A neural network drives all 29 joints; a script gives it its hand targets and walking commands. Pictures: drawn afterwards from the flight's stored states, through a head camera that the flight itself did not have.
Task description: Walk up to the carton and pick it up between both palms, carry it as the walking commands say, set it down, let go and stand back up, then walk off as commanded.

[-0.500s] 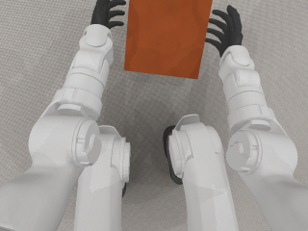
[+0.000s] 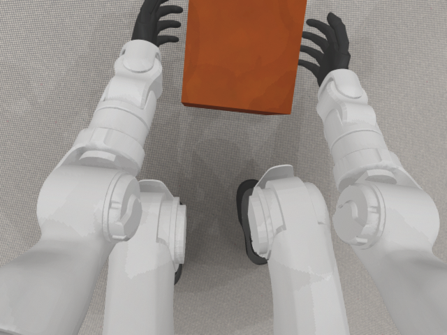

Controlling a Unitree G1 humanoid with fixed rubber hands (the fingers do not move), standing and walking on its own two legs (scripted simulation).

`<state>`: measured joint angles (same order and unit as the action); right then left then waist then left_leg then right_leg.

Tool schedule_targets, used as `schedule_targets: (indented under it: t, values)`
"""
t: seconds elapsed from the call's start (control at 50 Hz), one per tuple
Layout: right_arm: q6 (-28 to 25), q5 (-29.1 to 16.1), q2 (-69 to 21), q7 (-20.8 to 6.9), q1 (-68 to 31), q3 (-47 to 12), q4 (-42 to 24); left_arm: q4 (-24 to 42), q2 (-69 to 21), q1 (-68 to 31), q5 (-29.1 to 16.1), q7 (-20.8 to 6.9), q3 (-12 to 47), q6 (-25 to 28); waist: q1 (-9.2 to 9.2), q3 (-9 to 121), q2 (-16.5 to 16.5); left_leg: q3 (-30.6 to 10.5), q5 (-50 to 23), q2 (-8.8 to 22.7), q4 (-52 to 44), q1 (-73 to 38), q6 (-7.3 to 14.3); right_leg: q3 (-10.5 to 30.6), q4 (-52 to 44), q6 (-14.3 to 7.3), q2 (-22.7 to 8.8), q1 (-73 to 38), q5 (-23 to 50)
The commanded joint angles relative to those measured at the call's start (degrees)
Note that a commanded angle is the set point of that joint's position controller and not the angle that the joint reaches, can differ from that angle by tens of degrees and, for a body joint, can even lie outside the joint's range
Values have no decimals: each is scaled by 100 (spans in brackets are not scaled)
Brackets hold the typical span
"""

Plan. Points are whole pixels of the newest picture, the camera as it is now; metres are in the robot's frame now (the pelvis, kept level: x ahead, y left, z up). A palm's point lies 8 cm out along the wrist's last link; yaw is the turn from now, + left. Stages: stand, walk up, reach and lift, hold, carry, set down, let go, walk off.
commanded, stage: set down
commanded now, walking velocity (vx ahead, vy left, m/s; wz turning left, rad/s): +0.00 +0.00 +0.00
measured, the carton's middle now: (236, 61) +0.50 -0.08 -0.28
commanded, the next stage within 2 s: let go in 2.00 s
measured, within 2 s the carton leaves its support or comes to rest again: neither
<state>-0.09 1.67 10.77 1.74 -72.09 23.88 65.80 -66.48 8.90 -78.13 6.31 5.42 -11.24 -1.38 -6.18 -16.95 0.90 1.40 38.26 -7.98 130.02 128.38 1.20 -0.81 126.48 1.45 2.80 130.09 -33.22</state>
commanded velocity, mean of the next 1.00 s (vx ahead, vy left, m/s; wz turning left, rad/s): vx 0.00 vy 0.00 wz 0.00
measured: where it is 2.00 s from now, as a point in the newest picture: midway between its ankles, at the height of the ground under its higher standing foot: (213, 245)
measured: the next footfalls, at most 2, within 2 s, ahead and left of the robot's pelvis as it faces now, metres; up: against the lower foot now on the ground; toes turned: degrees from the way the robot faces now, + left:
none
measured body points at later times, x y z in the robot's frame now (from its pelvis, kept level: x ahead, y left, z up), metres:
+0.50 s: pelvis -0.02 -0.01 +0.00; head +0.34 -0.02 +0.26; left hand +0.52 +0.09 -0.20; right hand +0.45 -0.26 -0.19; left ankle +0.09 +0.09 -0.33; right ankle +0.11 -0.12 -0.33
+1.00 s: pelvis -0.01 -0.01 +0.07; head +0.31 -0.04 +0.38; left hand +0.53 +0.08 -0.07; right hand +0.45 -0.26 -0.08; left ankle +0.08 +0.09 -0.33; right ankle +0.11 -0.12 -0.33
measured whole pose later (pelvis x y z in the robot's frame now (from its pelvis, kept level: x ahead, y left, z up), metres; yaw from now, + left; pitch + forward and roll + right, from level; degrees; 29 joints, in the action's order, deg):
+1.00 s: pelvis -0.01 -0.01 +0.07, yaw -1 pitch +40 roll +1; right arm 2.7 -9.4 12.2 6.2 -59.2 13.3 49.0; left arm -54.2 14.0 -67.2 -4.0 7.0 -5.6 -5.1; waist -6.4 -6.4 1.2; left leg 1.3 34.8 -3.6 115.9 121.0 0.6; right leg -0.9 112.9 -1.0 3.1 124.5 -28.2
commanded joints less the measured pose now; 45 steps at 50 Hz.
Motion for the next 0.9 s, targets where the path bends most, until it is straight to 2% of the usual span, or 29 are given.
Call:
schedule_targets:
  t: [0.0, 0.1, 0.14, 0.24, 0.32, 0.48, 0.62, 0.78, 0.88]
  values:
    - [-155, -108, -1288, -405, -1320, -617, -57, 96, -1527, -1132, -208, -407, 792, 45, -218, 4816, 494, -461, -2184, -10, -1172, -1954, -137, 160, -743, -42, 246, -2416, 2279]
    - [-437, -427, 498, 130, -734, -510, 150, 32, 258, -758, -672, 24, 921, 196, -311, 4892, 424, -502, -2074, 177, -1234, -1969, -215, 134, -844, -19, 99, -2450, 2276]
    - [-510, -582, 829, 262, -614, -534, 121, 156, 631, -858, -932, 130, 1091, 253, -399, 4862, 433, -548, -2005, 262, -1260, -1931, -232, 147, -891, -28, 11, -2336, 2239]
    - [-550, -981, 987, 245, -1016, -807, -92, 333, 806, -1341, -1496, 123, 1531, 281, -468, 4891, 552, -592, -1693, 436, -1272, -1934, -201, 176, -929, -87, -141, -2218, 1998]
    - [-521, -1198, 1044, 216, -1076, -1018, -111, 307, 970, -1443, -1676, 89, 1608, 254, -442, 4991, 516, -544, -1459, 507, -1253, -1955, -171, 224, -971, -88, -195, -2419, 1911]
    - [-481, -1492, 1179, 290, -989, -1310, -232, 338, 1225, -1415, -1645, 110, 1422, 216, -328, 5490, 493, -380, -1376, 524, -1217, -2229, -140, 298, -1042, -25, -188, -2968, 1991]
    - [-357, -1633, 1288, 424, -734, -1406, -1011, 1091, 1243, -1229, -1607, 196, 1296, 77, -334, 6911, 539, -215, -1586, 436, -1306, -2963, -107, 193, -1193, 8, -104, -3789, 2306]
    - [-23, -1400, 1097, 526, -252, -1189, -1971, 1756, 1193, -789, -1385, 240, 881, -167, -275, 7427, 203, -75, -1359, 297, -1743, -3236, -47, 36, -1713, 22, -23, -4186, 2030]
    - [149, -1194, 848, 490, 72, -1056, -2226, 1794, 1043, -384, -1139, 202, 607, -269, -203, 7147, 114, -29, -1177, 259, -2201, -3225, -39, -10, -2187, 22, 33, -4191, 1821]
